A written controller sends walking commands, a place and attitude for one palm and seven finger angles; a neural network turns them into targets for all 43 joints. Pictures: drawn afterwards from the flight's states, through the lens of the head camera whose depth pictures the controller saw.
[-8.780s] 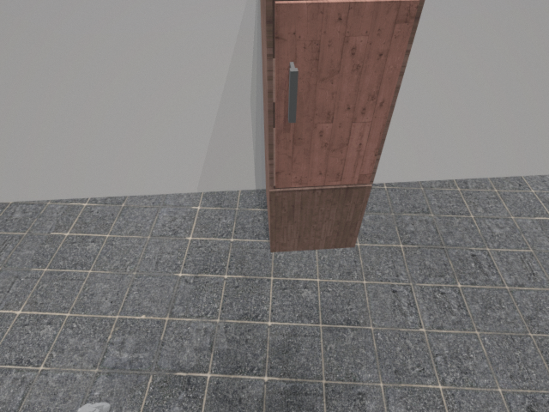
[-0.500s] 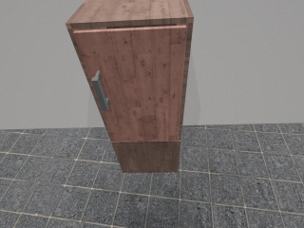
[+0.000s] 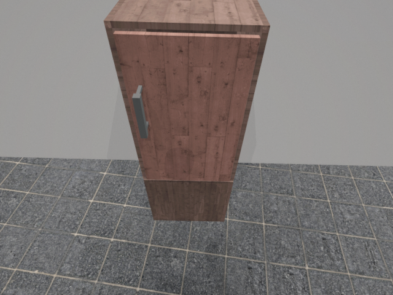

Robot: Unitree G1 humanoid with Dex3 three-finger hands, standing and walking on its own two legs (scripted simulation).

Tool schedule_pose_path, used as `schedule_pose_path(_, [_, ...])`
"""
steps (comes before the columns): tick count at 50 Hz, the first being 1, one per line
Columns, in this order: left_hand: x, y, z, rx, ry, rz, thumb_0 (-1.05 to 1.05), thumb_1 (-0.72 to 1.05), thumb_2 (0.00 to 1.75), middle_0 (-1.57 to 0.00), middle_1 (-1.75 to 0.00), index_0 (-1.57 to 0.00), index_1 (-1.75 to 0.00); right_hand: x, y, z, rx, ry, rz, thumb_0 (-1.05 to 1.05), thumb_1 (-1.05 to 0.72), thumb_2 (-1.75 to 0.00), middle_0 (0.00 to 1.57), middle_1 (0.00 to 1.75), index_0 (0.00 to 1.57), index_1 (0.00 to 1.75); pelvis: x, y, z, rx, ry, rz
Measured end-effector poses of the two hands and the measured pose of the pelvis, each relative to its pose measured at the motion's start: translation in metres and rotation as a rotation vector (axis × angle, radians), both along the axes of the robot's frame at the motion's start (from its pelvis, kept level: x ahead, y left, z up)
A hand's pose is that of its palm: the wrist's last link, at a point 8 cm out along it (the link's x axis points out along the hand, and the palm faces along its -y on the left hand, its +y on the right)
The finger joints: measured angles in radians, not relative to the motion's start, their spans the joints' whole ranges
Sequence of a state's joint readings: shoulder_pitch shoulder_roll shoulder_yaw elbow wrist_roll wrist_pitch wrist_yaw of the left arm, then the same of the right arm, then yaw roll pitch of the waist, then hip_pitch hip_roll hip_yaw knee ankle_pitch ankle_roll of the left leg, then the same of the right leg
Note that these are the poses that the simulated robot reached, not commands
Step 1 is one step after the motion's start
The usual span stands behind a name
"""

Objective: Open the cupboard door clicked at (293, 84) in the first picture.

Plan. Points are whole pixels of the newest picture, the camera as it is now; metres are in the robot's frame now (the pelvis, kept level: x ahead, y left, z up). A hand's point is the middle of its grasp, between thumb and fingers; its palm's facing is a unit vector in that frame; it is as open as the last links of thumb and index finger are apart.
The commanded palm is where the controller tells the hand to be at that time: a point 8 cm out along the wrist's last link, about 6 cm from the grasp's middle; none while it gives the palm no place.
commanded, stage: look again from close up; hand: left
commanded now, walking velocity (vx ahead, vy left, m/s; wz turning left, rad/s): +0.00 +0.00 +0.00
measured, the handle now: (142, 112) +0.58 +0.21 +0.03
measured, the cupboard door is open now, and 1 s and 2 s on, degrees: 0 0 0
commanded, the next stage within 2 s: raise the hand with hooked fingers in 0.56 s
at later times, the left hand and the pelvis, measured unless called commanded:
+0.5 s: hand out of the picture +0.02 +0.16 -0.17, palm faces +0.03 -0.97 -0.25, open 7.4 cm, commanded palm none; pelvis +0.01 -0.02 -0.01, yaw +0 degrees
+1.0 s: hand (125, 259) +0.19 +0.16 -0.02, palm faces +0.03 -1.00 -0.03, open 8.1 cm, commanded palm +0.14 +0.23 -0.05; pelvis -0.03 -0.03 -0.07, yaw +1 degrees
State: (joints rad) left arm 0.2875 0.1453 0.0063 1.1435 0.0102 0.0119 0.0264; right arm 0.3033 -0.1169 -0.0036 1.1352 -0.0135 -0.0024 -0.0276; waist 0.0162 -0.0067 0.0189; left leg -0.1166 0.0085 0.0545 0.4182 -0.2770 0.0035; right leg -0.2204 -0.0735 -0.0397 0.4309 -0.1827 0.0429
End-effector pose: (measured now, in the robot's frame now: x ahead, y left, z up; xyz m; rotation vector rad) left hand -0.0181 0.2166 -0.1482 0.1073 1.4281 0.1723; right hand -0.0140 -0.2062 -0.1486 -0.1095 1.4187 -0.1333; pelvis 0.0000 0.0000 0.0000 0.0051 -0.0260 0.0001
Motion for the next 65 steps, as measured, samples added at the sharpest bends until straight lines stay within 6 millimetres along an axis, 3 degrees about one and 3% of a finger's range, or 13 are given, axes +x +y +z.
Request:
schedule_pose_path(10, [-0.003,-0.007,-0.001,0.011,0.006,-0.027,0.0,0.91,0.9,-0.2,-0.3,-0.2,-0.3,0.007,-0.002,-0.01,0.015,-0.052,0.011,0.01,-0.91,-0.9,0.2,0.3,0.2,0.3,0.003,0.002,-0.007,-0.003,0.006,0.003])
schedule_pose_path(19, [0.021,-0.001,0.008,0.061,-0.053,-0.035,0.0,0.91,0.9,-0.2,-0.3,-0.2,-0.29,0.017,-0.008,-0.017,0.035,-0.079,0.016,0.01,-0.92,-0.9,0.2,0.3,0.2,0.3,0.011,-0.006,-0.007,0.008,-0.011,-0.002])
schedule_pose_path(26, [0.038,-0.007,0.013,0.076,-0.083,-0.047,0.0,0.91,0.9,-0.2,-0.3,-0.2,-0.29,0.016,-0.018,-0.017,0.042,-0.058,0.016,0.01,-0.91,-0.9,0.2,0.3,0.19,0.3,0.012,-0.017,-0.005,0.013,-0.006,-0.005])
schedule_pose_path(34, [0.042,-0.017,0.013,0.081,-0.089,-0.043,0.0,0.92,0.9,-0.2,-0.3,-0.2,-0.3,0.009,-0.032,-0.016,0.036,-0.016,0.015,0.01,-0.91,-0.9,0.2,0.3,0.19,0.3,0.012,-0.029,-0.005,0.01,0.0,0.0])
schedule_pose_path(35, [0.05,-0.017,0.017,0.076,-0.145,0.005,0.01,0.92,0.9,-0.2,-0.3,-0.2,-0.3,0.012,-0.036,-0.014,0.025,-0.044,0.011,0.01,-0.91,-0.9,0.2,0.3,0.2,0.3,0.01,-0.03,-0.006,0.008,0.003,-0.002])
schedule_pose_path(38, [0.104,-0.014,0.061,0.116,-0.54,0.06,0.02,0.91,0.9,-0.2,-0.31,-0.2,-0.3,0.039,-0.052,-0.002,-0.048,-0.253,0.001,0.01,-0.91,-0.89,0.2,0.3,0.2,0.3,0.007,-0.032,-0.009,0.01,0.012,0.004])
schedule_pose_path(43, [0.184,-0.011,0.135,0.089,-1.154,0.027,0.01,0.85,0.87,-0.2,-0.34,-0.21,-0.34,0.11,-0.081,0.024,-0.132,-0.615,0.052,0.01,-0.91,-0.89,0.2,0.3,0.2,0.3,-0.008,-0.033,-0.023,0.017,0.087,0.025])
schedule_pose_path(46, [0.2,-0.01,0.151,0.03,-1.433,-0.073,0.01,0.79,0.85,-0.2,-0.38,-0.21,-0.37,0.153,-0.093,0.041,-0.167,-0.808,0.106,0.01,-0.91,-0.9,0.2,0.3,0.2,0.3,-0.016,-0.035,-0.042,0.025,0.154,0.014])
schedule_pose_path(49, [0.192,-0.007,0.138,-0.032,-1.522,-0.173,0.0,0.73,0.82,-0.21,-0.42,-0.21,-0.41,0.188,-0.097,0.053,-0.193,-0.946,0.164,0.01,-0.91,-0.9,0.2,0.3,0.19,0.3,-0.023,-0.035,-0.063,0.025,0.194,0.012])
schedule_pose_path(54, [0.161,0.01,0.094,-0.095,-1.363,-0.102,0.0,0.61,0.78,-0.22,-0.49,-0.23,-0.48,0.223,-0.08,0.062,-0.206,-1.052,0.23,0.01,-0.91,-0.9,0.2,0.3,0.19,0.3,-0.028,-0.029,-0.084,0.009,0.221,0.025])
schedule_pose_path(57, [0.147,0.021,0.09,-0.042,-1.336,-0.063,0.01,0.54,0.75,-0.22,-0.53,-0.23,-0.53,0.227,-0.058,0.054,-0.181,-1.045,0.271,0.01,-0.91,-0.9,0.2,0.3,0.19,0.3,-0.028,-0.025,-0.09,-0.014,0.227,0.035])
schedule_pose_path(60, [0.15,0.028,0.1,-0.003,-1.394,-0.084,0.01,0.47,0.72,-0.23,-0.58,-0.23,-0.57,0.219,-0.034,0.034,-0.133,-0.98,0.307,0.01,-0.91,-0.9,0.2,0.3,0.19,0.3,-0.03,-0.02,-0.094,-0.036,0.232,0.047])
schedule_pose_path(65, [0.176,0.034,0.117,-0.035,-1.434,-0.173,0.01,0.35,0.67,-0.23,-0.65,-0.24,-0.65,0.184,-0.001,0.0,-0.043,-0.83,0.286,0.01,-0.9,-0.9,0.2,0.3,0.2,0.3,-0.034,-0.012,-0.093,-0.059,0.231,0.055])
